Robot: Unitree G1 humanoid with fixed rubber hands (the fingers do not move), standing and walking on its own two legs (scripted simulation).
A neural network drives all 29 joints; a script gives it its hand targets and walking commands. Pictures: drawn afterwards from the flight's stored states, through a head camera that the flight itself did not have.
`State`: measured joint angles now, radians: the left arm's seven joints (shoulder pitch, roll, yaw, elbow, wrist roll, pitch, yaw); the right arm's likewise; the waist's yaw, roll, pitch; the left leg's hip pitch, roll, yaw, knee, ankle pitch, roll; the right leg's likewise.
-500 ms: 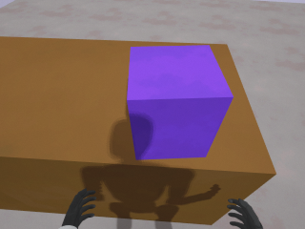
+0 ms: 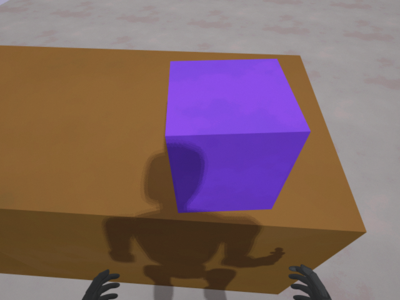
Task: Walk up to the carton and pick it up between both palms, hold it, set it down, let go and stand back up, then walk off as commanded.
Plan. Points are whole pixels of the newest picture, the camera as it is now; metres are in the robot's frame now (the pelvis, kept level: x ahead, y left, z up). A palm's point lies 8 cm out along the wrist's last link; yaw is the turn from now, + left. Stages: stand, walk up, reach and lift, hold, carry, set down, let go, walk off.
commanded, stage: set down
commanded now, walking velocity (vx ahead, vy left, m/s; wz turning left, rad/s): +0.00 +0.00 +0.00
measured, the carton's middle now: (224, 140) +0.42 -0.02 +0.10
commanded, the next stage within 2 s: let go in 0.52 s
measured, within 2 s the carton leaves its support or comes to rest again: neither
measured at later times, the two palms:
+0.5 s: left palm out of the picture +0.14 +0.24 -0.08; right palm out of the picture +0.15 -0.21 -0.09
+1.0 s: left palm out of the picture +0.14 +0.23 -0.08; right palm out of the picture +0.15 -0.22 -0.09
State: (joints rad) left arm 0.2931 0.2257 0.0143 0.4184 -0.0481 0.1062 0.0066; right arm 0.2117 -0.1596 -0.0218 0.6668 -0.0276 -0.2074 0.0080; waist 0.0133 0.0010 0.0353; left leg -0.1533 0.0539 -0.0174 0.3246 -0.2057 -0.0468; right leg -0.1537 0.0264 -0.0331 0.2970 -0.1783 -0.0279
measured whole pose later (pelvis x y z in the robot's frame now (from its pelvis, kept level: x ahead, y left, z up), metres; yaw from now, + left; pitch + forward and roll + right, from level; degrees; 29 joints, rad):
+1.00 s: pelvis +0.00 +0.00 +0.00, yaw +0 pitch +1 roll +0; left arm 0.26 0.23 0.00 0.45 -0.02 0.11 0.03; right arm 0.16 -0.16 -0.02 0.78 -0.05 -0.25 0.02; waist 0.01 -0.01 0.04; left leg -0.15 0.05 -0.02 0.35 -0.22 -0.05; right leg -0.16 0.03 -0.03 0.33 -0.20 -0.03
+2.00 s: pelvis +0.00 +0.00 -0.01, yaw +0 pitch -1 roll -1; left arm 0.26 0.38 0.01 0.91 0.01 -0.04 -0.01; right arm 0.25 -0.36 -0.02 0.80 -0.01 0.00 0.00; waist 0.01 0.03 0.01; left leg -0.15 0.05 -0.02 0.43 -0.27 -0.04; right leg -0.16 0.02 -0.03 0.41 -0.24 -0.03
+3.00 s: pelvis -0.02 +0.00 -0.01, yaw +0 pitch -2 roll -1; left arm 0.26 0.38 0.00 0.99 0.01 -0.04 -0.01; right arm 0.24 -0.36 -0.02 0.89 -0.01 0.00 0.01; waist 0.01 0.04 0.01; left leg -0.15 0.05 -0.02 0.43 -0.24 -0.04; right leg -0.15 0.02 -0.03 0.41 -0.22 -0.03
